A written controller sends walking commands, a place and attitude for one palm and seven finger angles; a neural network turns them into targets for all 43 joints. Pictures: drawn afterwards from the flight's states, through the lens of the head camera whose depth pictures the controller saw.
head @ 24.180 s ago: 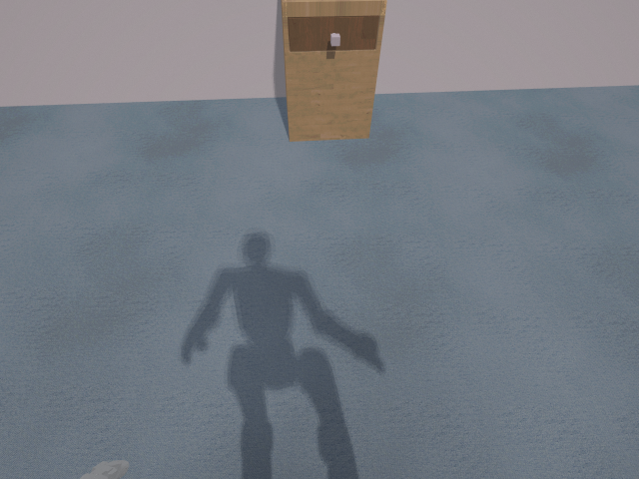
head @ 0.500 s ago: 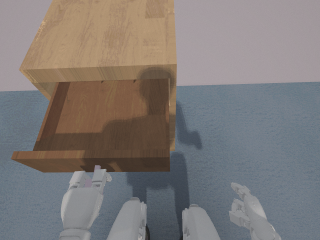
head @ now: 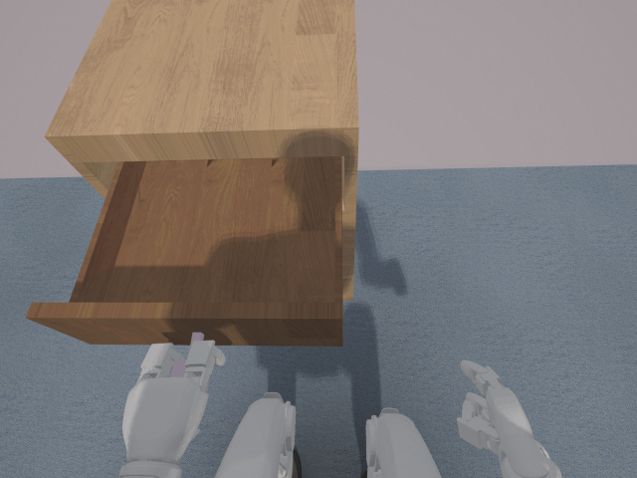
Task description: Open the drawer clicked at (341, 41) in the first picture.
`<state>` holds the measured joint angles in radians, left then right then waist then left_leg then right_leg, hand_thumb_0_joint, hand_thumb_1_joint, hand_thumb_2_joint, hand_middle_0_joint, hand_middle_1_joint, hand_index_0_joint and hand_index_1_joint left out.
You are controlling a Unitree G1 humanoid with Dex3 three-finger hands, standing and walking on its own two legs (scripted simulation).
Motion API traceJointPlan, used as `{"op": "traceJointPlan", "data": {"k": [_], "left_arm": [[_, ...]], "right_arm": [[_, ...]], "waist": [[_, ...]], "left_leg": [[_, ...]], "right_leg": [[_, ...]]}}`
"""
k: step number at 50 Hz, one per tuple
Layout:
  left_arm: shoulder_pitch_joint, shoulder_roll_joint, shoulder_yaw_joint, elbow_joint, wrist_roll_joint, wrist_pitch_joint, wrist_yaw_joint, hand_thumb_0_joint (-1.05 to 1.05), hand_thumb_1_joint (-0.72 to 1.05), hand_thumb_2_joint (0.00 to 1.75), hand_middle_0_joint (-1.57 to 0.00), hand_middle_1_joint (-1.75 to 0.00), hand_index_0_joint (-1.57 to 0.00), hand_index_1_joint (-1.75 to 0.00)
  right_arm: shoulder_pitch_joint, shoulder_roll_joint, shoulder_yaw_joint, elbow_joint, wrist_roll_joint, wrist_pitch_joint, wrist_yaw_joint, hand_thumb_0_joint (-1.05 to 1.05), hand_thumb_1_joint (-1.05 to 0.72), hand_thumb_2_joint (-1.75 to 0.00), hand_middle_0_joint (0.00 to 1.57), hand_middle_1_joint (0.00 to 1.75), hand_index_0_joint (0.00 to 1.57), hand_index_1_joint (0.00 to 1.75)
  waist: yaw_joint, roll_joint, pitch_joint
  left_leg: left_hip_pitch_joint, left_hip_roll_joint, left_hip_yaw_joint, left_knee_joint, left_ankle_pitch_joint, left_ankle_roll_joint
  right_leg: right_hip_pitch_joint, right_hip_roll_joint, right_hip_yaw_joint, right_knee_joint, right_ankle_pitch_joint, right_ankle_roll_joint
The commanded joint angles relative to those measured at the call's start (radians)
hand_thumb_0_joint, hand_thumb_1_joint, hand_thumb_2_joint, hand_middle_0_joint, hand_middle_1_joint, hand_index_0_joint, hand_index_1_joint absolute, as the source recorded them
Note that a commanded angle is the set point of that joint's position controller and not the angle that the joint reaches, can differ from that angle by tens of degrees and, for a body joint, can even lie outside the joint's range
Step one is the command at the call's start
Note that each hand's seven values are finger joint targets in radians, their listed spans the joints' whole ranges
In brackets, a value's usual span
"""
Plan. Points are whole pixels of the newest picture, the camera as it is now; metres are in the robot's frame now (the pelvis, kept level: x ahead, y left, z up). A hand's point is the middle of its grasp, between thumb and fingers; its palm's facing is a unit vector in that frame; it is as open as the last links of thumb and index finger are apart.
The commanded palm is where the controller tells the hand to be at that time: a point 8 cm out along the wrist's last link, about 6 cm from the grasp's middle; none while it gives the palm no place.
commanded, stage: open the thumb to release the handle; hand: left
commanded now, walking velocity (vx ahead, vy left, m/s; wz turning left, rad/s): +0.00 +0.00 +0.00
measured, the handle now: (193, 362) +0.26 +0.19 -0.06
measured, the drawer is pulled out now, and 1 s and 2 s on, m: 0.24 0.24 0.24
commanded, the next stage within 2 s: lift the hand off the handle in 0.44 s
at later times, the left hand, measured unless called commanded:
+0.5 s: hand (188, 412) +0.20 +0.19 -0.07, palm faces -0.09 -0.09 -0.99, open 13.1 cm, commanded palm +0.18 +0.20 -0.02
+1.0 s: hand (183, 395) +0.22 +0.20 -0.06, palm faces -0.07 -0.10 -0.99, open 13.7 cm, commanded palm +0.20 +0.19 -0.01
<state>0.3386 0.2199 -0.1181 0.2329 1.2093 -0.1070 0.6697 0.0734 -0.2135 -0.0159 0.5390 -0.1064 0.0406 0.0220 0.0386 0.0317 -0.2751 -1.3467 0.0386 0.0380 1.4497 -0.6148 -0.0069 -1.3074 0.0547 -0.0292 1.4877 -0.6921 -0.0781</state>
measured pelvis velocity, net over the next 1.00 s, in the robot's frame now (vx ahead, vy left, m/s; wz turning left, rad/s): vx -0.02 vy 0.01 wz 0.00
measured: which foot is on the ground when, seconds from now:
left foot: down 0.00-1.00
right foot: down 0.00-1.00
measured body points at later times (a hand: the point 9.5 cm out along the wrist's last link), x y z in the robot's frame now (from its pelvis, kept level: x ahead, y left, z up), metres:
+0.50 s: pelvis -0.02 +0.00 +0.00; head +0.09 -0.03 +0.44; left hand +0.20 +0.19 -0.02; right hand +0.18 -0.23 -0.13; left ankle +0.03 +0.13 -0.58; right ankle +0.00 -0.08 -0.58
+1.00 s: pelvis -0.02 +0.01 +0.01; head +0.09 +0.00 +0.45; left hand +0.22 +0.20 -0.01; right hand +0.17 -0.21 -0.12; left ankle +0.03 +0.13 -0.58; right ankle +0.00 -0.08 -0.58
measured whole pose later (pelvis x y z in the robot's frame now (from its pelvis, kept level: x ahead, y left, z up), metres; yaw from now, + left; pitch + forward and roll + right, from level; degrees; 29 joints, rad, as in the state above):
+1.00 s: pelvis -0.02 +0.01 +0.01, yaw +0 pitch +27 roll -1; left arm 0.18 0.22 -0.18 0.32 1.17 0.02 0.67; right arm 0.10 -0.21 -0.03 0.59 -0.07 0.07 0.00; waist 0.02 0.06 -0.25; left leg -1.32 0.03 0.01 1.42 -0.56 0.01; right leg -1.26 0.05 -0.05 1.43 -0.63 -0.06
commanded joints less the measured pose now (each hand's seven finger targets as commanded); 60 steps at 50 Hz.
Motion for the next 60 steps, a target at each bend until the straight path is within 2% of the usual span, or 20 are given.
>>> {"op": "traceJointPlan", "data": {"k": [1, 7, 11, 17, 19, 23, 24, 26, 28, 33, 37, 40, 42, 45, 46, 52, 53, 55, 58, 60], "left_arm": [[0.005, 0.136, 0.104, -0.103, -0.013, 0.019, 0.053, 0.00, 0.62, 0.78, -0.38, -1.32, -0.38, -1.32], [-0.009, 0.139, 0.096, -0.101, -0.032, 0.052, 0.051, 0.00, 0.20, 0.60, -0.35, -1.27, -0.35, -1.27], [-0.018, 0.145, 0.090, -0.089, -0.038, 0.063, 0.045, 0.00, -0.08, 0.48, -0.33, -1.24, -0.33, -1.24], [-0.014, 0.142, 0.080, -0.076, -0.036, 0.056, 0.043, 0.00, -0.50, 0.30, -0.30, -1.20, -0.30, -1.20], [-0.029, 0.139, 0.079, -0.064, -0.034, 0.058, 0.043, 0.00, -0.50, 0.30, -0.30, -1.20, -0.30, -1.20], [-0.069, 0.146, 0.082, -0.064, -0.031, 0.063, 0.049, 0.00, -0.50, 0.30, -0.30, -1.20, -0.30, -1.20], [-0.051, 0.131, 0.071, -0.057, -0.036, 0.067, 0.047, 0.00, -0.50, 0.30, -0.30, -1.20, -0.30, -1.20], [-0.052, 0.151, 0.093, -0.057, -0.039, 0.070, 0.049, 0.00, -0.50, 0.30, -0.30, -1.20, -0.30, -1.20], [-0.116, 0.142, 0.074, -0.075, -0.035, 0.075, 0.054, 0.00, -0.50, 0.30, -0.30, -1.20, -0.30, -1.20], [-0.174, 0.126, 0.051, -0.046, -0.043, 0.089, 0.053, 0.00, -0.50, 0.30, -0.30, -1.20, -0.30, -1.20], [-0.229, 0.126, 0.042, -0.052, -0.037, 0.093, 0.058, 0.00, -0.50, 0.30, -0.30, -1.20, -0.30, -1.20], [-0.252, 0.120, 0.034, -0.033, -0.041, 0.101, 0.059, 0.00, -0.50, 0.30, -0.30, -1.20, -0.30, -1.20], [-0.250, 0.140, 0.055, -0.038, -0.036, 0.100, 0.062, 0.00, -0.50, 0.30, -0.30, -1.20, -0.30, -1.20], [-0.194, 0.125, 0.036, -0.092, -0.040, 0.113, 0.062, 0.00, -0.50, 0.30, -0.30, -1.20, -0.30, -1.20], [-0.190, 0.124, 0.030, -0.100, -0.042, 0.122, 0.059, 0.00, -0.50, 0.30, -0.30, -1.20, -0.30, -1.20], [-0.180, 0.095, -0.014, -0.090, -0.047, 0.150, 0.043, 0.00, -0.50, 0.30, -0.30, -1.20, -0.30, -1.20], [-0.198, 0.086, -0.029, -0.104, -0.045, 0.149, 0.042, 0.00, -0.50, 0.30, -0.30, -1.20, -0.30, -1.20], [-0.196, 0.073, -0.045, -0.095, -0.039, 0.150, 0.040, 0.00, -0.50, 0.30, -0.30, -1.20, -0.30, -1.20], [-0.178, 0.074, -0.051, -0.109, -0.041, 0.153, 0.036, 0.00, -0.50, 0.30, -0.30, -1.20, -0.30, -1.20], [-0.158, 0.070, -0.054, -0.105, -0.044, 0.154, 0.030, 0.00, -0.50, 0.30, -0.30, -1.20, -0.30, -1.20]], "right_arm": [[-0.012, -0.103, -0.041, -0.112, 0.002, -0.041, -0.018, 0.00, -0.90, -0.90, 0.20, 0.30, 0.20, 0.30], [-0.008, -0.101, -0.043, -0.109, 0.013, -0.033, -0.024, 0.00, -0.90, -0.90, 0.20, 0.30, 0.20, 0.30], [-0.014, -0.097, -0.040, -0.106, 0.017, -0.031, -0.029, 0.00, -0.90, -0.90, 0.20, 0.30, 0.20, 0.30], [-0.021, -0.095, -0.037, -0.102, 0.017, -0.031, -0.028, 0.00, -0.90, -0.90, 0.20, 0.30, 0.20, 0.30], [-0.023, -0.096, -0.040, -0.100, 0.018, -0.028, -0.028, 0.00, -0.90, -0.90, 0.20, 0.30, 0.20, 0.30], [-0.026, -0.098, -0.044, -0.095, 0.020, -0.028, -0.028, 0.00, -0.90, -0.90, 0.20, 0.30, 0.20, 0.30], [-0.026, -0.098, -0.043, -0.098, 0.020, -0.030, -0.028, 0.00, -0.90, -0.90, 0.20, 0.30, 0.20, 0.30], [-0.022, -0.099, -0.045, -0.095, 0.021, -0.030, -0.029, 0.00, -0.90, -0.90, 0.20, 0.30, 0.20, 0.30], [-0.023, -0.100, -0.047, -0.092, 0.023, -0.026, -0.029, 0.00, -0.90, -0.90, 0.20, 0.30, 0.20, 0.30], [-0.022, -0.105, -0.051, -0.077, 0.027, -0.028, -0.037, 0.00, -0.90, -0.90, 0.20, 0.30, 0.20, 0.30], [-0.018, -0.108, -0.054, -0.070, 0.028, -0.028, -0.038, 0.00, -0.90, -0.90, 0.20, 0.30, 0.20, 0.30], [-0.014, -0.108, -0.055, -0.064, 0.031, -0.027, -0.040, 0.00, -0.90, -0.90, 0.20, 0.30, 0.20, 0.30], [-0.006, -0.109, -0.056, -0.062, 0.030, -0.024, -0.040, 0.00, -0.90, -0.90, 0.20, 0.30, 0.20, 0.30], [-0.008, -0.107, -0.058, -0.086, 0.031, -0.016, -0.035, 0.00, -0.90, -0.90, 0.20, 0.30, 0.20, 0.30], [-0.006, -0.108, -0.056, -0.091, 0.031, -0.013, -0.034, 0.00, -0.90, -0.90, 0.20, 0.30, 0.20, 0.30], [-0.004, -0.110, -0.049, -0.096, 0.037, -0.002, -0.036, 0.00, -0.90, -0.90, 0.20, 0.30, 0.20, 0.30], [-0.004, -0.110, -0.049, -0.097, 0.037, -0.002, -0.036, 0.00, -0.90, -0.90, 0.20, 0.30, 0.20, 0.30], [-0.003, -0.111, -0.049, -0.099, 0.037, -0.002, -0.035, 0.00, -0.90, -0.90, 0.20, 0.30, 0.20, 0.30], [-0.003, -0.114, -0.047, -0.109, 0.038, 0.001, -0.032, 0.00, -0.90, -0.90, 0.20, 0.30, 0.20, 0.30], [0.000, -0.112, -0.047, -0.116, 0.039, 0.003, -0.030, 0.00, -0.90, -0.90, 0.20, 0.30, 0.20, 0.30]], "waist": [[-0.002, -0.076, -0.313], [0.000, -0.084, -0.341], [-0.004, -0.099, -0.308], [0.002, -0.066, -0.295], [-0.004, -0.083, -0.269], [-0.003, -0.066, -0.265], [-0.004, -0.065, -0.272], [0.002, -0.071, -0.276], [-0.010, -0.047, -0.276], [-0.026, -0.072, -0.267], [-0.026, -0.033, -0.295], [-0.030, -0.049, -0.289], [-0.018, -0.041, -0.325], [-0.006, -0.008, -0.355], [-0.012, -0.005, -0.355], [-0.034, -0.044, -0.288], [-0.034, -0.025, -0.288], [-0.039, -0.037, -0.280], [-0.030, -0.007, -0.277], [-0.031, -0.024, -0.269]], "left_leg": [[0.268, -0.060, -0.034, -0.079, 0.285, 0.051], [0.268, -0.062, -0.025, -0.089, 0.273, 0.051], [0.235, -0.061, -0.027, -0.094, 0.244, 0.051], [0.219, -0.063, -0.026, -0.099, 0.221, 0.049], [0.214, -0.061, -0.027, -0.097, 0.203, 0.050], [0.214, -0.059, -0.027, -0.103, 0.182, 0.051], [0.212, -0.059, -0.025, -0.103, 0.181, 0.053], [0.220, -0.057, -0.030, -0.109, 0.197, 0.052], [0.229, -0.057, -0.027, -0.113, 0.190, 0.053], [0.236, -0.052, -0.028, -0.119, 0.169, 0.057], [0.278, -0.050, -0.033, -0.130, 0.190, 0.058], [0.284, -0.049, -0.034, -0.136, 0.189, 0.060], [0.300, -0.050, -0.037, -0.139, 0.223, 0.056], [0.359, -0.053, -0.037, -0.168, 0.266, 0.054], [0.374, -0.050, -0.043, -0.176, 0.278, 0.054], [0.400, -0.044, -0.049, -0.219, 0.261, 0.056], [0.408, -0.044, -0.050, -0.225, 0.261, 0.056], [0.427, -0.044, -0.054, -0.233, 0.262, 0.056], [0.459, -0.045, -0.054, -0.255, 0.278, 0.055], [0.465, -0.047, -0.052, -0.261, 0.284, 0.055]], "right_leg": [[0.214, -0.012, 0.099, -0.242, 0.520, 0.019], [0.253, -0.019, 0.096, -0.258, 0.504, 0.027], [0.271, -0.020, 0.112, -0.277, 0.473, 0.027], [0.276, -0.021, 0.127, -0.287, 0.435, 0.024], [0.257, -0.020, 0.134, -0.301, 0.403, 0.026], [0.237, -0.017, 0.124, -0.307, 0.330, 0.022], [0.247, -0.021, 0.122, -0.311, 0.335, 0.024], [0.250, -0.016, 0.120, -0.304, 0.357, 0.020], [0.240, -0.019, 0.107, -0.311, 0.331, 0.024], [0.218, -0.020, 0.093, -0.324, 0.286, 0.028], [0.191, -0.013, 0.066, -0.311, 0.281, 0.025], [0.195, -0.012, 0.056, -0.319, 0.278, 0.026], [0.206, -0.009, 0.055, -0.299, 0.320, 0.024], [0.243, -0.006, 0.050, -0.309, 0.366, 0.020], [0.241, -0.004, 0.045, -0.311, 0.374, 0.019], [0.243, -0.003, 0.023, -0.349, 0.340, 0.021], [0.241, -0.005, 0.021, -0.353, 0.337, 0.020], [0.233, -0.004, 0.017, -0.361, 0.330, 0.019], [0.245, -0.003, 0.011, -0.371, 0.335, 0.014], [0.264, -0.002, 0.016, -0.384, 0.351, 0.015]]}}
